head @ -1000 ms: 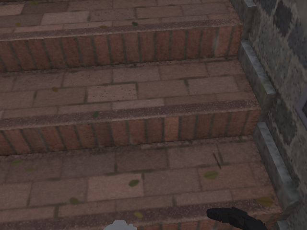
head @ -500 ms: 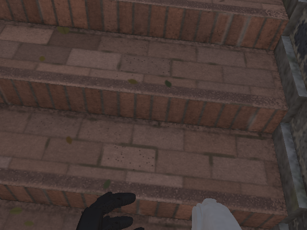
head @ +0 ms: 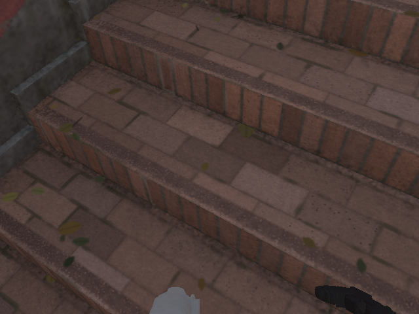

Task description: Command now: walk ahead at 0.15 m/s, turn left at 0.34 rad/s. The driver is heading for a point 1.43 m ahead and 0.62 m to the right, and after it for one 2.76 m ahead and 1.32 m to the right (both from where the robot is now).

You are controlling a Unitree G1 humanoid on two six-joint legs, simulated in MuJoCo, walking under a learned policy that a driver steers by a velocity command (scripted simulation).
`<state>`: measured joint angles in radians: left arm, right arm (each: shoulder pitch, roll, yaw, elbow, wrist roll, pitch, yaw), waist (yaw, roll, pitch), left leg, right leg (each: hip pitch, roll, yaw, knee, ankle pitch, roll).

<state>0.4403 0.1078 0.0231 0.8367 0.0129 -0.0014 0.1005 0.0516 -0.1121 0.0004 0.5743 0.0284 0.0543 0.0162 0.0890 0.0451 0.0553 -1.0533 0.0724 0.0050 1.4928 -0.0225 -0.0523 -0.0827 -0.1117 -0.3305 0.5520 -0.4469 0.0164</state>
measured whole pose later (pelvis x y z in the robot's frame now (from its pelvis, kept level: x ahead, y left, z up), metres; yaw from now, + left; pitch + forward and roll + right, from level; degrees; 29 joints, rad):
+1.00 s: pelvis +0.30 -0.05 +0.16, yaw -25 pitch +3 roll +3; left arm 0.22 0.19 0.02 0.57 0.00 0.06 0.07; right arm 0.15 -0.18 -0.01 0.60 -0.01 0.01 -0.06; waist 0.03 0.02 -0.02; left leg -0.84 -0.05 -0.03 1.49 -0.21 -0.12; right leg -0.33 0.16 0.30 0.61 -0.29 -0.07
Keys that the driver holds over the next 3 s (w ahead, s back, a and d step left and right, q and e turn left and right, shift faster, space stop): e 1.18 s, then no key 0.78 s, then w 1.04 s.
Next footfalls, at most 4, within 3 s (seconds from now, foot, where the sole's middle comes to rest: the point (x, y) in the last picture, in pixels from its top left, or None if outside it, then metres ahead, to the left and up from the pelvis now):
0.14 left None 0.18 0.17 -0.76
0.52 right None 0.31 -0.12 -0.61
1.18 left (233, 293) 0.47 0.04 -0.61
1.56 right None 0.30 -0.15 -0.61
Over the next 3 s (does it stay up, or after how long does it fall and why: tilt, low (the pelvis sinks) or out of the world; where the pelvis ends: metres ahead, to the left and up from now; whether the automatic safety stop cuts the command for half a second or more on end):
stays up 0.80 -0.08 0.32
